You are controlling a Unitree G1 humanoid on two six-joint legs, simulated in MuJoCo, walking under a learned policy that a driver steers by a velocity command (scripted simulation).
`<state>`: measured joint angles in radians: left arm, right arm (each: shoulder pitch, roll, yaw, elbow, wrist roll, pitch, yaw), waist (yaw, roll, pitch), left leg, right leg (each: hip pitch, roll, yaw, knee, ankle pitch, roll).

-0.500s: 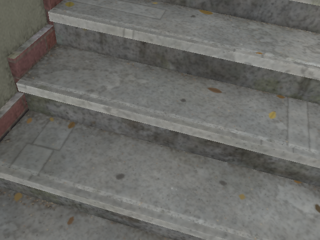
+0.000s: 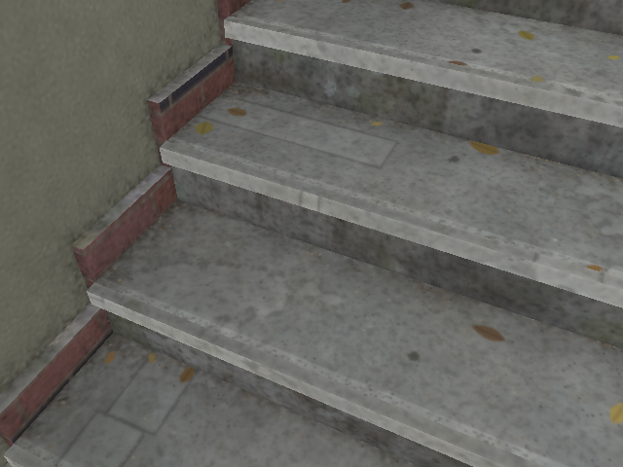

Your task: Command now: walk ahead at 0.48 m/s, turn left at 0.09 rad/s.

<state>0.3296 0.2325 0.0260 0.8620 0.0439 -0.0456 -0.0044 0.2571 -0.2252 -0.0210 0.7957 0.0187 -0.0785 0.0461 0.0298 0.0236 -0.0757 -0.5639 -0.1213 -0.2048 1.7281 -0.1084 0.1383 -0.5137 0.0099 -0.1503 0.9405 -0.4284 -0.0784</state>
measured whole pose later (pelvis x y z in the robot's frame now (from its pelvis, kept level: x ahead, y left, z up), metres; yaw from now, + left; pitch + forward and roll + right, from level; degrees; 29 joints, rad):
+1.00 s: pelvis +0.52 -0.08 +0.27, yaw -22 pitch +2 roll +0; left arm 0.14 0.21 -0.02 0.70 0.02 0.00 -0.03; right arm 0.30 -0.21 0.00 0.93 0.00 -0.06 0.01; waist 0.02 -0.01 -0.07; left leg -0.31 0.12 0.02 1.19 -0.10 0.01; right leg -0.77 0.05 -0.13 1.24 -0.53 -0.15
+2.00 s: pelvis +0.94 -0.44 +0.57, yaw -31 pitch +5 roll -1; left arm -0.09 0.06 -0.10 0.55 0.02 -0.11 -0.03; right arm 0.57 -0.07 0.00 1.00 0.01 -0.06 -0.01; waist -0.08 0.00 -0.03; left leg -0.25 0.07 -0.16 0.84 -0.15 0.02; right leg -0.90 -0.18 -0.13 1.32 -0.50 0.00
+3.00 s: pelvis +1.51 -0.60 +0.89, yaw +1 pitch +6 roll -6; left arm -0.11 0.04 -0.13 0.55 -0.01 -0.12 -0.04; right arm 0.53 -0.06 0.04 1.00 0.00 -0.01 -0.04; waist -0.05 0.01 -0.06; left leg 0.05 -0.02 -0.20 0.15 -0.16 0.13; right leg -1.02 0.02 -0.23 1.25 -0.32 -0.12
